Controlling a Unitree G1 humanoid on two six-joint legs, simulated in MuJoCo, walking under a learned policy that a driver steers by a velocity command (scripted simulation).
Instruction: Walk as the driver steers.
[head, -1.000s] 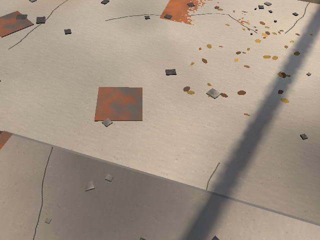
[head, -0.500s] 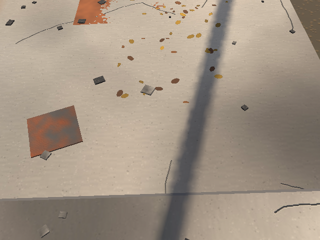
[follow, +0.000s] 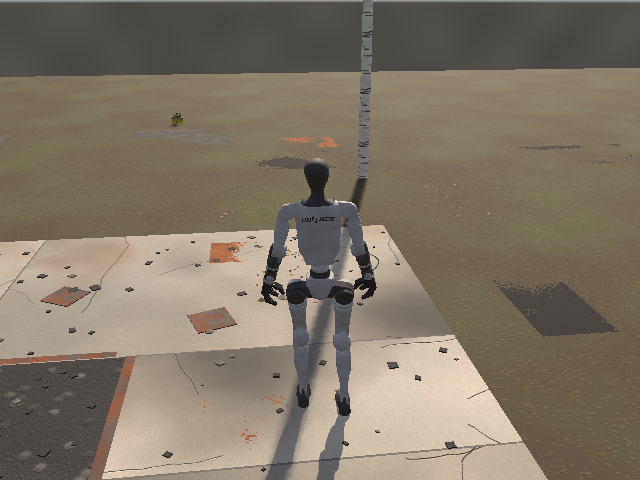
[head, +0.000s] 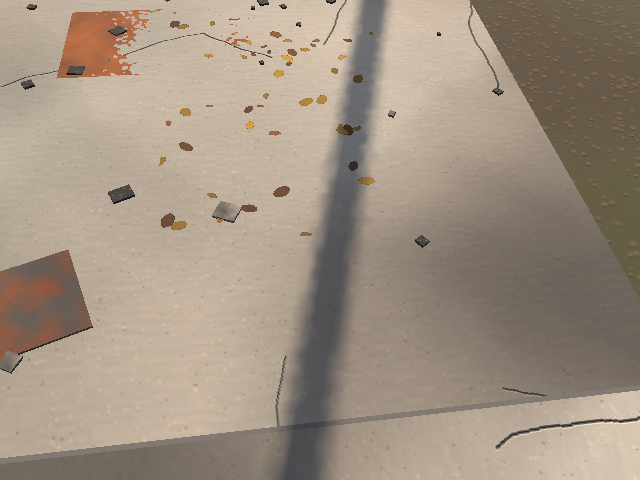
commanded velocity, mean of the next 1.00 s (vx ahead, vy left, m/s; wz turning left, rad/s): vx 0.25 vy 0.00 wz -0.02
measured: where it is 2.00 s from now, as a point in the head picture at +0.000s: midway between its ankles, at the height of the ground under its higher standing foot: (313, 320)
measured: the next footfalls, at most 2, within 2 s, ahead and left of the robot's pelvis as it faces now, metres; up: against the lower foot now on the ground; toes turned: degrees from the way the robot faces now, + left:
right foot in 0.02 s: +0.02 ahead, -0.12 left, +0.00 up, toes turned +4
right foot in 1.04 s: +0.47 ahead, -0.05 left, +0.00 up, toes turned -3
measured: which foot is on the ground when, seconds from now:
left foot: down 0.00-1.00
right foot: up 0.00-0.00, down 0.02-0.56, up 0.58-1.00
